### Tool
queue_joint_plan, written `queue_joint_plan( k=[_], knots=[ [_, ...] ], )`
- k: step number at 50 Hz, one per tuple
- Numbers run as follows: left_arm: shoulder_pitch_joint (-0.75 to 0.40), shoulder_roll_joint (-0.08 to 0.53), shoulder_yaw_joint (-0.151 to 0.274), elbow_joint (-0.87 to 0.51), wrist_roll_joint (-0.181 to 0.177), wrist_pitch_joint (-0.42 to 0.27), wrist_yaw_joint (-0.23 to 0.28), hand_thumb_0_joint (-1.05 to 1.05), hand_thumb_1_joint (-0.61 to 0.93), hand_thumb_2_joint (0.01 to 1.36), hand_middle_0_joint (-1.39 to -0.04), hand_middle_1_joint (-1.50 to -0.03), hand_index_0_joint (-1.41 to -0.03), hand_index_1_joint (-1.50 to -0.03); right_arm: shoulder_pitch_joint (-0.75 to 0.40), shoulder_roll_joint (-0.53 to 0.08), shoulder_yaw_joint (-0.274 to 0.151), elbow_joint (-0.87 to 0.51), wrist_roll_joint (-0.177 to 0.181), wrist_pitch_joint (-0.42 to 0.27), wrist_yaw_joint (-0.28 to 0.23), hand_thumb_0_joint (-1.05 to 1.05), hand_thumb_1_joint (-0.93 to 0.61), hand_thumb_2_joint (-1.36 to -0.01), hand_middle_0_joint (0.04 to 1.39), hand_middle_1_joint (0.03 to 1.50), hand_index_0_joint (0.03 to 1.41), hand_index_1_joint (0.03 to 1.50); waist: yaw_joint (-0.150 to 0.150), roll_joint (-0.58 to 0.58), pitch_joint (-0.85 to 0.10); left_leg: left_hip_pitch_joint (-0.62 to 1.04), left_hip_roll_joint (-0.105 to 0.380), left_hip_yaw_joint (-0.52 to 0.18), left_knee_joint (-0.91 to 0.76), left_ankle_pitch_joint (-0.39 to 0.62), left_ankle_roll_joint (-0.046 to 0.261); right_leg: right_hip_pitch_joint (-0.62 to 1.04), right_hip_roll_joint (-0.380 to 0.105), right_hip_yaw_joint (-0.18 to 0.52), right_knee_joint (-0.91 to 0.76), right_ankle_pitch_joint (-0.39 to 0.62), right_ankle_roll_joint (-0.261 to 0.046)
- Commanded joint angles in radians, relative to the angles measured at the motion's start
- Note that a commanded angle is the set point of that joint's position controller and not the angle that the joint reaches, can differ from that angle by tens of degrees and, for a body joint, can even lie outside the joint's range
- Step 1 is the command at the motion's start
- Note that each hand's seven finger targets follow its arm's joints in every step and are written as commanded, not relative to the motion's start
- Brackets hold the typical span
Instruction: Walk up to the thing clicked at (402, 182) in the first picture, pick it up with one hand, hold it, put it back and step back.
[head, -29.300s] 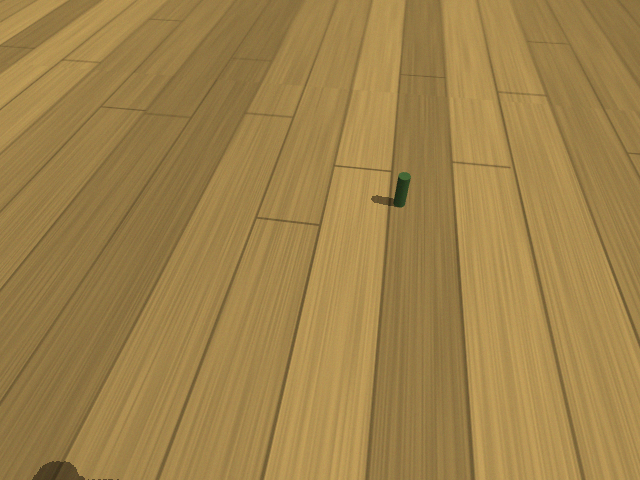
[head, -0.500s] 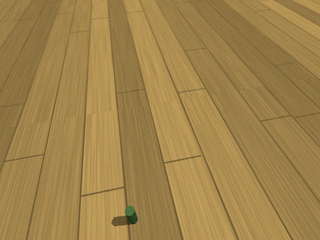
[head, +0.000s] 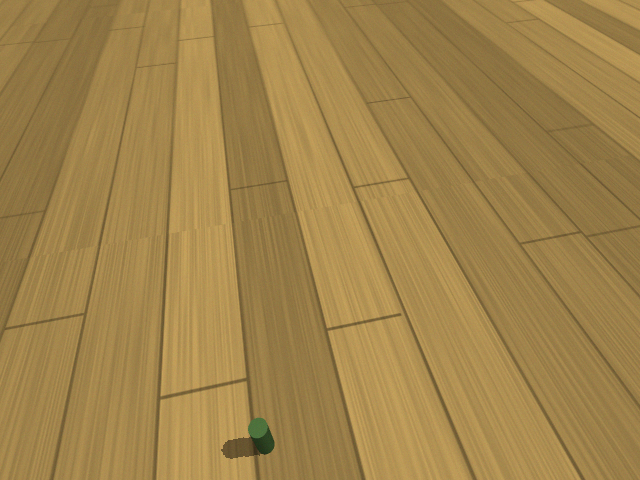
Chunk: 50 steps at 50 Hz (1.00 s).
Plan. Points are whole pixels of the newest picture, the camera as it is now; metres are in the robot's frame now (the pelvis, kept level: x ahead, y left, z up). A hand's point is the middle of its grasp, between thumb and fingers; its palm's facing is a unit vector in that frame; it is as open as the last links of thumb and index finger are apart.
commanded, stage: stand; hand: left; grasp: from the side
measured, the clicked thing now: (262, 436) +0.38 +0.20 -0.70
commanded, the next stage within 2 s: step back in 0.42 s
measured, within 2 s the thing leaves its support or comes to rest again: neither
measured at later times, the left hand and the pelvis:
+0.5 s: hand out of the picture +0.08 +0.25 -0.16, palm faces +0.01 -0.94 -0.34, open 7.4 cm; pelvis +0.00 +0.00 +0.00, yaw +0 degrees
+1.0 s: hand out of the picture -0.01 +0.26 -0.18, palm faces -0.06 -0.91 -0.41, open 7.4 cm; pelvis -0.10 +0.00 -0.04, yaw -2 degrees
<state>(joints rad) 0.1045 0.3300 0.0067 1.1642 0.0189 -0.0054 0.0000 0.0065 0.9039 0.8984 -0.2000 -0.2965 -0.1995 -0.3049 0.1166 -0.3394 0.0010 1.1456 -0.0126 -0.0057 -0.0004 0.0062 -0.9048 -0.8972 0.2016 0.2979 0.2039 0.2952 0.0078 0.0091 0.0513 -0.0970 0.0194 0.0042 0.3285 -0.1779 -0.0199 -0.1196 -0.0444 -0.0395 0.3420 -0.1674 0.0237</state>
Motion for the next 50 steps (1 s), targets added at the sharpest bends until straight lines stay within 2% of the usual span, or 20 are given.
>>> queue_joint_plan(
  k=[1,7,20,21,24,30,32,33,34,35,36,37,40,41,44,45,47,48,49,50],
  knots=[
    [-0.033,0.209,0.039,-0.051,-0.004,-0.022,0.011,0.000,0.900,0.900,-0.200,-0.300,-0.200,-0.300,-0.033,-0.201,-0.040,-0.050,-0.005,-0.021,-0.014,0.000,-0.900,-0.900,0.200,0.300,0.200,0.300,-0.002,-0.009,-0.027,-0.052,0.103,-0.088,-0.079,0.010,0.029,0.005,-0.091,0.089,-0.073,0.018,-0.032],
    [-0.036,0.211,0.040,-0.058,-0.002,-0.027,0.014,0.000,0.900,0.900,-0.200,-0.300,-0.200,-0.300,-0.042,-0.202,-0.041,-0.058,-0.004,-0.023,-0.013,0.000,-0.900,-0.900,0.200,0.300,0.200,0.300,-0.006,-0.010,-0.069,-0.021,0.108,-0.084,-0.059,0.112,0.032,0.025,-0.097,0.085,-0.063,0.112,-0.031],
    [-0.035,0.218,0.040,-0.061,-0.005,-0.025,0.014,0.000,0.900,0.900,-0.200,-0.300,-0.200,-0.300,-0.034,-0.203,-0.039,-0.052,-0.003,-0.021,-0.014,0.000,-0.900,-0.900,0.200,0.300,0.200,0.300,-0.007,-0.010,-0.069,-0.018,0.110,-0.078,-0.063,0.139,0.028,0.041,-0.099,0.084,-0.062,0.142,-0.033],
    [-0.044,0.289,0.084,-0.094,-0.032,-0.014,0.017,0.000,0.900,0.900,-0.200,-0.300,-0.200,-0.300,-0.067,-0.261,-0.063,-0.074,0.008,0.000,-0.007,0.000,-0.900,-0.900,0.200,0.300,0.200,0.300,-0.006,-0.018,0.049,-0.102,0.087,-0.092,0.043,0.259,0.055,-0.044,-0.086,0.101,0.017,0.290,-0.044],
    [-0.013,0.274,0.093,-0.142,-0.031,-0.008,0.022,0.000,0.900,0.900,-0.200,-0.300,-0.200,-0.300,-0.032,-0.248,-0.072,-0.117,0.021,0.014,-0.002,0.000,-0.900,-0.900,0.200,0.300,0.200,0.300,-0.017,-0.016,-0.093,-0.073,0.089,-0.072,0.131,0.325,0.077,-0.001,-0.096,0.089,0.088,0.348,-0.079],
    [-0.070,0.301,0.104,-0.242,-0.015,0.018,0.020,0.000,0.900,0.900,-0.200,-0.300,-0.200,-0.300,0.005,-0.238,-0.090,-0.181,0.015,0.040,0.006,0.000,-0.900,-0.900,0.200,0.300,0.200,0.300,-0.029,-0.093,-0.142,-0.114,0.023,-0.045,0.331,0.120,0.101,-0.124,-0.181,0.183,0.140,0.219,-0.181],
    [-0.092,0.304,0.108,-0.269,-0.009,0.027,0.020,0.000,0.900,0.900,-0.200,-0.300,-0.200,-0.300,0.021,-0.243,-0.100,-0.201,0.011,0.044,0.013,0.000,-0.900,-0.900,0.200,0.300,0.200,0.300,-0.037,-0.104,-0.135,-0.114,0.026,-0.071,0.362,0.058,0.123,-0.198,-0.175,0.178,0.186,0.140,-0.188],
    [-0.113,0.301,0.108,-0.284,-0.009,0.031,0.020,0.000,0.900,0.900,-0.200,-0.300,-0.200,-0.300,0.039,-0.251,-0.104,-0.209,0.008,0.045,0.017,0.000,-0.900,-0.900,0.200,0.300,0.200,0.300,-0.047,-0.087,-0.107,-0.143,0.050,-0.106,0.335,0.030,0.147,-0.241,-0.142,0.157,0.248,0.052,-0.172],
    [-0.110,0.278,0.101,-0.294,-0.009,0.037,0.019,0.000,0.900,0.900,-0.200,-0.300,-0.200,-0.300,0.035,-0.281,-0.111,-0.223,0.002,0.042,0.018,0.000,-0.900,-0.900,0.200,0.300,0.200,0.300,-0.055,0.005,-0.084,-0.174,0.132,-0.200,0.189,0.088,0.188,-0.268,-0.053,0.103,0.354,-0.071,-0.126],
    [-0.088,0.233,0.092,-0.291,-0.011,0.042,0.019,0.000,0.900,0.900,-0.200,-0.300,-0.200,-0.300,0.017,-0.340,-0.125,-0.235,-0.005,0.036,0.019,0.000,-0.900,-0.900,0.200,0.300,0.200,0.300,-0.055,0.196,-0.077,-0.228,0.263,-0.366,0.019,0.172,0.248,-0.255,0.099,0.026,0.564,-0.263,-0.074],
    [-0.052,0.232,0.101,-0.284,-0.006,0.051,0.023,0.000,0.900,0.900,-0.200,-0.300,-0.200,-0.300,0.007,-0.384,-0.139,-0.256,-0.016,0.029,0.016,0.000,-0.900,-0.900,0.200,0.300,0.200,0.300,-0.050,0.239,-0.088,-0.257,0.343,-0.488,-0.039,0.156,0.309,-0.266,0.140,0.120,0.767,-0.455,-0.068],
    [-0.029,0.240,0.103,-0.284,-0.008,0.056,0.026,0.000,0.900,0.900,-0.200,-0.300,-0.200,-0.300,-0.009,-0.374,-0.139,-0.273,-0.023,0.025,0.009,0.000,-0.900,-0.900,0.200,0.300,0.200,0.300,-0.033,0.170,-0.090,-0.240,0.349,-0.464,-0.021,0.137,0.321,-0.295,0.123,0.194,0.851,-0.451,-0.071],
    [0.072,0.242,0.101,-0.265,-0.022,0.051,0.025,0.000,0.900,0.900,-0.200,-0.300,-0.200,-0.300,-0.096,-0.309,-0.124,-0.328,-0.024,0.021,-0.014,0.000,-0.900,-0.900,0.200,0.300,0.200,0.300,0.032,0.143,-0.090,-0.224,0.285,-0.268,0.098,0.247,0.293,-0.309,0.092,0.168,0.901,-0.376,-0.056],
    [0.061,0.242,0.105,-0.274,-0.019,0.048,0.020,0.000,0.900,0.900,-0.200,-0.300,-0.200,-0.300,-0.075,-0.297,-0.121,-0.333,-0.028,0.022,-0.014,0.000,-0.900,-0.900,0.200,0.300,0.200,0.300,0.016,0.131,-0.092,-0.215,0.251,-0.242,0.114,0.230,0.278,-0.288,0.086,0.151,0.824,-0.375,-0.043],
    [0.070,0.217,0.110,-0.302,-0.004,0.033,0.013,0.000,0.900,0.900,-0.200,-0.300,-0.200,-0.300,-0.017,-0.285,-0.117,-0.331,-0.031,0.027,-0.019,0.000,-0.900,-0.900,0.200,0.300,0.200,0.300,-0.006,0.127,-0.130,-0.074,0.228,-0.227,0.186,0.292,0.254,-0.252,0.053,0.097,0.487,-0.373,-0.022],
    [0.100,0.204,0.112,-0.297,-0.003,0.027,0.013,0.000,0.900,0.900,-0.200,-0.300,-0.200,-0.300,-0.014,-0.292,-0.116,-0.329,-0.025,0.033,-0.019,0.000,-0.900,-0.900,0.200,0.300,0.200,0.300,0.001,0.150,-0.144,-0.055,0.225,-0.220,0.225,0.313,0.235,-0.204,0.050,0.083,0.334,-0.315,-0.025],
    [0.167,0.206,0.117,-0.269,0.012,0.013,0.022,0.000,0.900,0.900,-0.200,-0.300,-0.200,-0.300,-0.018,-0.289,-0.105,-0.330,-0.003,0.049,-0.015,0.000,-0.900,-0.900,0.200,0.300,0.200,0.300,0.023,0.125,-0.149,-0.127,0.180,-0.172,0.315,0.257,0.184,-0.049,0.077,0.037,0.034,-0.066,-0.033],
    [0.140,0.281,0.134,-0.288,0.031,0.002,0.026,0.000,0.900,0.900,-0.200,-0.300,-0.200,-0.300,0.006,-0.246,-0.092,-0.332,0.008,0.051,-0.011,0.000,-0.900,-0.900,0.200,0.300,0.200,0.300,0.000,-0.014,-0.120,-0.314,0.104,-0.136,0.407,0.074,0.113,0.027,-0.032,0.239,0.035,0.021,-0.065],
    [0.106,0.385,0.161,-0.321,0.021,0.002,0.023,0.000,0.900,0.900,-0.200,-0.300,-0.200,-0.300,-0.027,-0.202,-0.082,-0.360,0.012,0.048,-0.012,0.000,-0.900,-0.900,0.200,0.300,0.200,0.300,0.018,-0.236,-0.061,-0.479,-0.090,-0.041,0.541,-0.327,0.040,-0.023,-0.257,0.518,0.002,0.149,-0.195],
    [0.071,0.443,0.164,-0.357,0.031,-0.002,0.025,0.000,0.900,0.900,-0.200,-0.300,-0.200,-0.300,-0.083,-0.236,-0.102,-0.352,-0.001,0.055,-0.032,0.000,-0.900,-0.900,0.200,0.300,0.200,0.300,0.060,-0.273,-0.033,-0.394,-0.101,-0.157,0.789,-0.474,0.029,-0.226,-0.386,0.656,-0.018,0.231,-0.343]
  ],
)
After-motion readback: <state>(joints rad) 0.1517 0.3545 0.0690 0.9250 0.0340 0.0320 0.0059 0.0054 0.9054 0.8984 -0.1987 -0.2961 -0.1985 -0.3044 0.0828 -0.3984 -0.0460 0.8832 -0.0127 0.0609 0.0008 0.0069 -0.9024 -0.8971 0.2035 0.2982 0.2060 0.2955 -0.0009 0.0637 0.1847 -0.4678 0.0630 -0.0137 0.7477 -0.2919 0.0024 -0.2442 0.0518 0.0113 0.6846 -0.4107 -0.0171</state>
